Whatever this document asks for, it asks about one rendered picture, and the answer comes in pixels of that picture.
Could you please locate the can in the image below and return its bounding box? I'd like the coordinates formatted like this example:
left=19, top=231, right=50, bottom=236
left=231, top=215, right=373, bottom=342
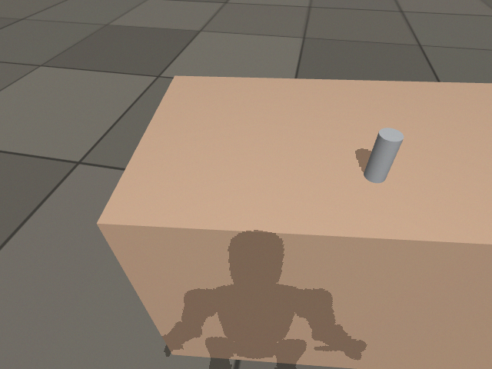
left=364, top=128, right=404, bottom=183

